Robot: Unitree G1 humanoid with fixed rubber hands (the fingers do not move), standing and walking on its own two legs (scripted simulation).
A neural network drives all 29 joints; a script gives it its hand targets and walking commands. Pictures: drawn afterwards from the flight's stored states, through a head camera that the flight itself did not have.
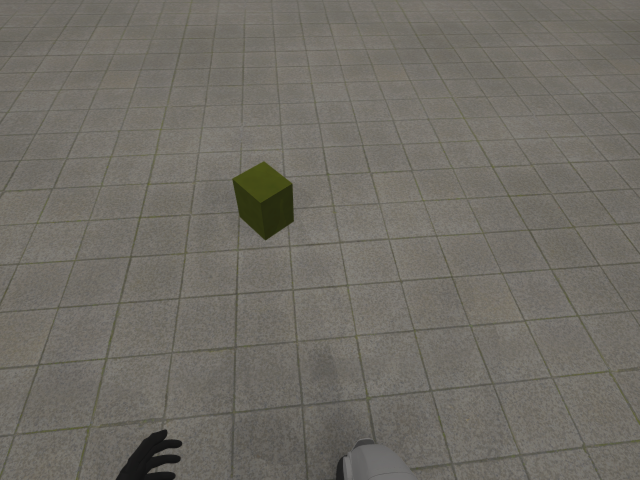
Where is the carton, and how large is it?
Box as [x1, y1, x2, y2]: [232, 161, 293, 239]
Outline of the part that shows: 263,161 232,179 240,217 264,239 266,239 293,221 292,184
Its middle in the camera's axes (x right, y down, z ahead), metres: -0.23 -0.16 +1.52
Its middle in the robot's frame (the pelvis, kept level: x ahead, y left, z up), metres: +1.17 +0.08 -0.63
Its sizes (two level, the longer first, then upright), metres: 0.169 0.150 0.213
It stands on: the floor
